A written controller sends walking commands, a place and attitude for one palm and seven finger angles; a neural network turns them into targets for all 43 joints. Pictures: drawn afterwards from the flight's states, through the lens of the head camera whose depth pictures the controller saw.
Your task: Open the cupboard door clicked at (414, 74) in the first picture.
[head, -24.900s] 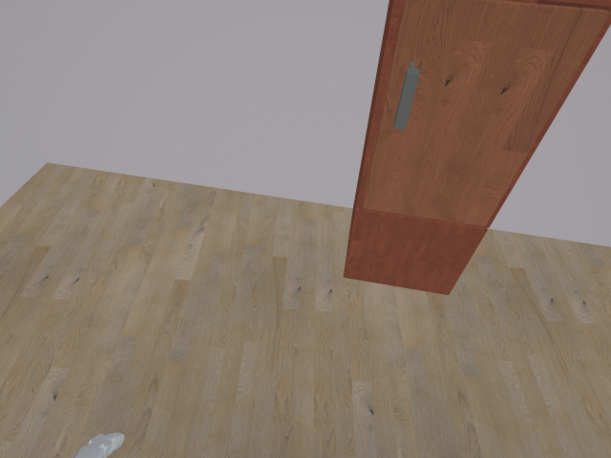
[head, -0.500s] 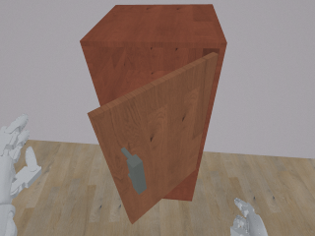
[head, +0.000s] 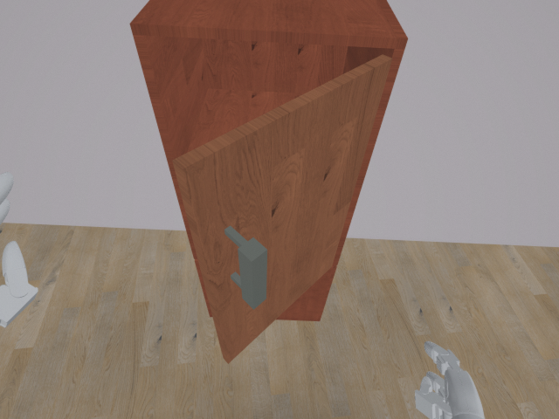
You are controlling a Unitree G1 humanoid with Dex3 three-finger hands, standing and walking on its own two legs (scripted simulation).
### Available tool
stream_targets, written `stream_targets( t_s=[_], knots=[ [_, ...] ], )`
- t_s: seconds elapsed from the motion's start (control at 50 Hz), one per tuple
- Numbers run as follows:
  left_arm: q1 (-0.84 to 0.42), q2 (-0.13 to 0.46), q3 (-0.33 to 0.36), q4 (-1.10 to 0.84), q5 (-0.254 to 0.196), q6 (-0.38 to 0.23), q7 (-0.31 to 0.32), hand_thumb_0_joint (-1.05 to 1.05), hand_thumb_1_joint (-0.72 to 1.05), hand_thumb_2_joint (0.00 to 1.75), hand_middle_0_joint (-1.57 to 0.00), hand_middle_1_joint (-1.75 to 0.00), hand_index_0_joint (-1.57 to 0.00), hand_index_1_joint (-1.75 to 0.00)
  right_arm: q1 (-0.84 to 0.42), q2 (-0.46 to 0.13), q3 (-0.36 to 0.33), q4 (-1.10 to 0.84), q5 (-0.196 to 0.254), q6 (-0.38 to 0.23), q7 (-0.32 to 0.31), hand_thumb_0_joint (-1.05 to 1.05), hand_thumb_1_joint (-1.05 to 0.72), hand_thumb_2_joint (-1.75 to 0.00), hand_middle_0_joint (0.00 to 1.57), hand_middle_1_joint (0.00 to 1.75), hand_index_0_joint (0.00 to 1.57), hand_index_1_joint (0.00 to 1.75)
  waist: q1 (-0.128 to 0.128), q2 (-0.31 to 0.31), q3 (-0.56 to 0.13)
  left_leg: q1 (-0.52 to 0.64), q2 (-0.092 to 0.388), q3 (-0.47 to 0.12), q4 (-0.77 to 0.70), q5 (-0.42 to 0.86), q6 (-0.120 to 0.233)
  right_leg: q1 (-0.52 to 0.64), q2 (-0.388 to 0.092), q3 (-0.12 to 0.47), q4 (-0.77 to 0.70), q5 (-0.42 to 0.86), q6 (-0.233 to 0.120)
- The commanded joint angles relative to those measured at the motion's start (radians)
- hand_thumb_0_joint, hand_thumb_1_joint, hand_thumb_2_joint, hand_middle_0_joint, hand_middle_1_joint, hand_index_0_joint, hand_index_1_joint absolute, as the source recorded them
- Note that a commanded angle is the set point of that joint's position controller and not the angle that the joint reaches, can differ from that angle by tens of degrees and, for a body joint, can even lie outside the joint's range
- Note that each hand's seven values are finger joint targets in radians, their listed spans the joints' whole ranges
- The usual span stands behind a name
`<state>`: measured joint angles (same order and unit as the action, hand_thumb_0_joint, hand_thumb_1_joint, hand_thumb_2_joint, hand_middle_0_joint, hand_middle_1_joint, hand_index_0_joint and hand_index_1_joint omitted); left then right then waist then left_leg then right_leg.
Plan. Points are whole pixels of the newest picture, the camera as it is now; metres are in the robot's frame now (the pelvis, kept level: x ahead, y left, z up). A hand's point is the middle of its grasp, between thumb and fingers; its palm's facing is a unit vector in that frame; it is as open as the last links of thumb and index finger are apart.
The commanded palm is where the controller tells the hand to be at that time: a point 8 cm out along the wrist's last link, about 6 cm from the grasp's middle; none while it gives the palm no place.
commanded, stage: step back with the hand held close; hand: left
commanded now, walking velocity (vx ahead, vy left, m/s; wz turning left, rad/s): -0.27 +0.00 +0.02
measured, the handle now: (243, 266) +0.31 +0.08 +0.06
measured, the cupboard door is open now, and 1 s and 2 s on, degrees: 46 46 46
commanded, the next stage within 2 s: stop stepping back and stand still in 0.64 s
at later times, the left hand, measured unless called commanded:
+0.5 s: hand out of the picture +0.15 +0.28 +0.18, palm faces +0.45 -0.76 -0.46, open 7.4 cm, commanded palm +0.09 +0.31 +0.18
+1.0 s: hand out of the picture +0.01 +0.25 +0.16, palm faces +0.52 -0.76 -0.39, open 7.4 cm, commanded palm -0.04 +0.27 +0.18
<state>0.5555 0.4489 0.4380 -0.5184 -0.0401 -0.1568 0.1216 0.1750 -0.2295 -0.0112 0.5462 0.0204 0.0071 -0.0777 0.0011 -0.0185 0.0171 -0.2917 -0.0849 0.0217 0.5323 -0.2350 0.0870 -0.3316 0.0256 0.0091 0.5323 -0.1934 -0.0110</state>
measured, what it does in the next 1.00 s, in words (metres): walks backwards: right foot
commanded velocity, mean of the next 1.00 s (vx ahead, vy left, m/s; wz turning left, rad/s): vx -0.18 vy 0.04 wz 0.01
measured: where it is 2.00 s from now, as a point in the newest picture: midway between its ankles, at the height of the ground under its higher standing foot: outside the picture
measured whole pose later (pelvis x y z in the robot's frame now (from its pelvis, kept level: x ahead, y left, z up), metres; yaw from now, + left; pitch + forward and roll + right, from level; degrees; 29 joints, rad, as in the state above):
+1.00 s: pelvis -0.18 -0.03 +0.00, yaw +0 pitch +2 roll +1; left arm 0.50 0.36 0.43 -0.38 -0.06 -0.14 0.16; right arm 0.27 -0.27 -0.01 0.66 0.03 -0.05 -0.08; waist 0.03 -0.02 -0.10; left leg -0.36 0.01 0.08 0.71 -0.31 0.02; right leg -0.10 0.01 -0.06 0.46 -0.40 -0.05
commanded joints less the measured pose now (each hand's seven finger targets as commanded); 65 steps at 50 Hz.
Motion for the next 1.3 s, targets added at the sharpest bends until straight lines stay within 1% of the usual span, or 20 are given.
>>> stream_targets(
  t_s=[0.0,0.06,0.18,0.28,0.32,0.4,0.5,0.58,0.68,0.72,0.74,0.8,0.86,0.96,1.02,1.04,1.08,1.14,1.22,1.28],
  knots=[
    [-0.039,0.116,0.087,-0.158,0.014,-0.057,0.018,0.0,0.9,0.9,-0.2,-0.3,-0.2,-0.3,-0.087,-0.143,-0.047,-0.158,-0.009,-0.059,-0.011,0.0,-0.9,-0.9,0.2,0.3,0.2,0.3,0.002,0.084,-0.07,-0.37,0.252,-0.256,-0.245,-0.16,0.027,0.322,-0.047,0.082,0.12,0.069,0.007],
    [-0.078,0.125,0.096,-0.164,0.031,-0.066,0.021,0.0,0.9,0.9,-0.2,-0.3,-0.2,-0.3,-0.072,-0.148,-0.05,-0.167,-0.007,-0.062,-0.009,0.0,-0.9,-0.9,0.2,0.3,0.2,0.3,-0.006,0.01,-0.05,-0.455,0.214,-0.239,-0.189,-0.376,0.04,0.313,-0.083,0.147,0.075,-0.003,-0.006],
    [-0.107,0.167,0.123,-0.267,0.032,-0.099,0.041,0.0,0.9,0.9,-0.2,-0.3,-0.2,-0.3,-0.062,-0.144,-0.044,-0.161,-0.021,-0.079,-0.006,0.0,-0.9,-0.9,0.2,0.3,0.2,0.3,-0.016,0.036,-0.061,-0.264,0.149,-0.208,-0.035,-0.342,0.003,0.05,-0.158,0.225,-0.087,-0.235,-0.056],
    [-0.06,0.156,0.158,-0.277,0.041,-0.124,0.047,0.0,0.9,0.9,-0.2,-0.3,-0.2,-0.3,-0.065,-0.132,-0.04,-0.157,-0.029,-0.107,-0.013,0.0,-0.9,-0.9,0.2,0.3,0.2,0.3,0.006,0.278,-0.1,-0.468,0.334,-0.399,-0.373,-0.422,0.049,0.294,0.02,0.028,0.339,-0.072,0.023],
    [-0.075,0.157,0.163,-0.265,0.041,-0.129,0.045,0.0,0.9,0.9,-0.2,-0.3,-0.2,-0.3,-0.049,-0.123,-0.05,-0.14,-0.04,-0.119,-0.007,0.0,-0.9,-0.9,0.2,0.3,0.2,0.3,-0.003,0.219,-0.09,-0.444,0.383,-0.418,-0.391,-0.368,0.084,0.255,0.035,0.049,0.46,-0.177,0.024],
    [-0.039,0.098,0.096,-0.191,0.015,-0.129,0.038,0.0,0.9,0.9,-0.2,-0.3,-0.2,-0.3,-0.025,-0.107,-0.051,-0.091,-0.042,-0.152,0.006,0.0,-0.9,-0.9,0.2,0.3,0.2,0.3,-0.009,0.095,-0.089,-0.075,0.344,-0.351,-0.289,0.07,0.055,0.036,0.028,0.025,0.241,-0.306,0.021],
    [-0.039,0.097,0.05,-0.241,-0.01,-0.114,0.022,0.0,0.9,0.9,-0.2,-0.3,-0.2,-0.3,-0.032,-0.113,-0.049,-0.027,-0.039,-0.171,0.031,0.0,-0.9,-0.9,0.2,0.3,0.2,0.3,0.004,0.235,-0.288,0.353,0.291,-0.261,-0.201,0.717,-0.009,-0.023,0.048,-0.003,0.041,-0.274,0.025],
    [0.066,0.212,0.162,-0.352,-0.038,-0.109,0.011,0.0,0.9,0.9,-0.2,-0.3,-0.2,-0.3,-0.063,-0.105,-0.047,-0.062,-0.038,-0.164,0.045,0.0,-0.9,-0.9,0.2,0.3,0.2,0.3,0.035,0.21,-0.456,0.488,0.283,-0.208,-0.16,0.854,0.002,0.028,0.054,-0.011,-0.005,-0.249,0.028],
    [0.171,0.301,0.31,-0.42,-0.091,-0.119,-0.003,0.0,0.9,0.9,-0.2,-0.3,-0.2,-0.3,-0.159,-0.098,-0.031,-0.128,-0.034,-0.127,0.055,0.0,-0.9,-0.9,0.2,0.3,0.2,0.3,0.067,0.217,-0.417,0.195,0.26,-0.137,-0.17,0.419,-0.03,0.224,-0.005,-0.035,-0.191,-0.076,0.007],
    [0.155,0.322,0.333,-0.369,-0.098,-0.14,0.0,0.0,0.9,0.9,-0.2,-0.3,-0.2,-0.3,-0.162,-0.068,-0.017,-0.136,-0.001,-0.089,0.048,0.0,-0.9,-0.9,0.2,0.3,0.2,0.3,0.044,-0.124,-0.287,0.034,0.107,0.0,0.148,-0.036,-0.097,0.098,-0.272,0.201,-0.332,0.184,-0.036],
    [0.169,0.262,0.295,-0.301,-0.097,-0.131,0.008,0.0,0.9,0.9,-0.2,-0.3,-0.2,-0.3,-0.152,-0.089,-0.034,-0.125,0.019,-0.084,0.042,0.0,-0.9,-0.9,0.2,0.3,0.2,0.3,0.052,-0.203,-0.187,-0.173,0.021,-0.01,0.422,-0.184,-0.115,0.083,-0.359,0.254,-0.291,0.402,-0.029],
    [0.174,0.206,0.254,-0.162,-0.065,-0.061,0.011,0.0,0.9,0.9,-0.2,-0.3,-0.2,-0.3,-0.132,-0.059,-0.025,-0.104,0.011,-0.073,0.039,0.0,-0.9,-0.9,0.2,0.3,0.2,0.3,-0.009,-0.054,-0.175,-0.274,0.098,-0.035,0.496,-0.067,-0.109,0.129,-0.274,0.072,-0.135,0.513,-0.026],
    [-0.02,0.151,0.134,-0.059,-0.036,-0.042,0.036,0.0,0.9,0.9,-0.2,-0.3,-0.2,-0.3,-0.126,-0.086,-0.016,-0.076,0.007,-0.094,0.004,0.0,-0.9,-0.9,0.2,0.3,0.2,0.3,-0.008,-0.019,-0.035,-0.192,0.107,0.039,0.344,-0.062,-0.093,0.087,-0.28,0.103,-0.185,0.489,-0.057],
    [-0.232,0.101,-0.009,-0.045,0.007,-0.026,0.048,0.0,0.9,0.9,-0.2,-0.3,-0.2,-0.3,-0.082,-0.116,-0.021,-0.063,0.001,-0.13,-0.022,0.0,-0.9,-0.9,0.2,0.3,0.2,0.3,0.003,-0.191,-0.01,-0.041,0.069,0.073,0.052,-0.061,-0.035,0.18,-0.239,0.079,-0.135,0.598,0.025],
    [-0.223,0.156,0.034,-0.217,0.012,-0.05,0.06,0.0,0.9,0.9,-0.2,-0.3,-0.2,-0.3,-0.067,-0.132,-0.028,-0.098,0.0,-0.129,-0.021,0.0,-0.9,-0.9,0.2,0.3,0.2,0.3,-0.007,0.008,-0.124,0.199,0.151,-0.01,-0.088,0.362,0.012,0.16,-0.152,0.022,0.101,0.67,0.092],
    [-0.211,0.183,0.062,-0.294,0.014,-0.066,0.066,0.0,0.9,0.9,-0.2,-0.3,-0.2,-0.3,-0.042,-0.138,-0.028,-0.115,0.003,-0.131,-0.013,0.0,-0.9,-0.9,0.2,0.3,0.2,0.3,-0.005,0.122,-0.174,0.314,0.223,-0.082,-0.038,0.606,0.036,0.06,-0.105,0.006,0.191,0.516,0.096],
    [-0.093,0.245,0.142,-0.365,0.021,-0.087,0.073,0.0,0.9,0.9,-0.2,-0.3,-0.2,-0.3,-0.003,-0.097,-0.016,-0.109,-0.02,-0.157,0.009,0.0,-0.9,-0.9,0.2,0.3,0.2,0.3,0.013,0.349,-0.227,0.433,0.299,-0.188,-0.051,0.931,0.078,-0.117,-0.039,-0.028,0.26,-0.197,0.045],
    [-0.033,0.196,0.149,-0.338,0.005,-0.08,0.059,0.0,0.9,0.9,-0.2,-0.3,-0.2,-0.3,-0.042,-0.093,-0.017,-0.105,-0.016,-0.183,0.025,0.0,-0.9,-0.9,0.2,0.3,0.2,0.3,0.016,0.251,-0.101,0.068,0.3,-0.174,-0.227,0.342,0.048,0.08,-0.032,-0.04,0.234,-0.301,0.028],
    [0.041,0.142,0.149,-0.141,-0.008,-0.082,0.053,0.0,0.9,0.9,-0.2,-0.3,-0.2,-0.3,-0.042,-0.096,-0.012,-0.102,-0.009,-0.178,0.013,0.0,-0.9,-0.9,0.2,0.3,0.2,0.3,-0.002,0.196,-0.051,-0.139,0.252,-0.066,-0.227,-0.042,-0.009,0.26,-0.028,-0.08,0.006,-0.102,0.036],
    [0.009,0.12,0.121,-0.028,-0.008,-0.088,0.034,0.0,0.9,0.9,-0.2,-0.3,-0.2,-0.3,-0.046,-0.101,-0.023,-0.098,-0.017,-0.162,0.013,0.0,-0.9,-0.9,0.2,0.3,0.2,0.3,-0.015,-0.017,0.018,-0.139,0.144,-0.035,-0.068,-0.21,-0.068,0.132,-0.135,0.139,-0.254,-0.165,-0.031]
  ],
)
